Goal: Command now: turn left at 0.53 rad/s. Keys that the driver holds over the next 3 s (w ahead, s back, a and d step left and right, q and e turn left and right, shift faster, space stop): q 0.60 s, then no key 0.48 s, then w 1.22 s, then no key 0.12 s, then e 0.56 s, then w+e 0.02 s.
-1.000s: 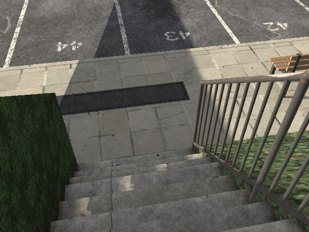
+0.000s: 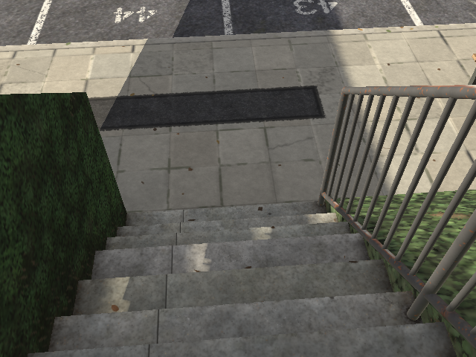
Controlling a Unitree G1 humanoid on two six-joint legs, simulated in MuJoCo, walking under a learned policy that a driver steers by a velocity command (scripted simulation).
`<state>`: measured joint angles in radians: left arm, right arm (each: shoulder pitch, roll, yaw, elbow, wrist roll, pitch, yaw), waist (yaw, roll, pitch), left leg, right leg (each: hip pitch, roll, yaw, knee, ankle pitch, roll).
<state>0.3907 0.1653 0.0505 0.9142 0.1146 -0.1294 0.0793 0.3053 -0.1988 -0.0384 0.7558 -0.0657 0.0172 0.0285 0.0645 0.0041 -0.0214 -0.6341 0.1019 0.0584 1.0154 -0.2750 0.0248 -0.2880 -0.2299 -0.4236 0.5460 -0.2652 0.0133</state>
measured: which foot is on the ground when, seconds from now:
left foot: up 0.00-0.08, down 0.10-0.58, up 0.60-0.92, down 0.94-1.00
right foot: down 0.00-0.08, up 0.10-0.52, down 0.54-1.00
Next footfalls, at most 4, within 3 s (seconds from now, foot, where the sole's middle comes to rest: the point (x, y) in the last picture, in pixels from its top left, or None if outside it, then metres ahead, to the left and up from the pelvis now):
0.10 left None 0.06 0.17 -0.77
0.54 right None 0.12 -0.04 -0.77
0.94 left None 0.03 0.16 -0.77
1.76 right None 0.35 0.03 -0.96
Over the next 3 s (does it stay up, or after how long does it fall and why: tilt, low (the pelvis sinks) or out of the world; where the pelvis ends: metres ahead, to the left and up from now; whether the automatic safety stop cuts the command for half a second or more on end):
stays up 0.74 0.21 -0.58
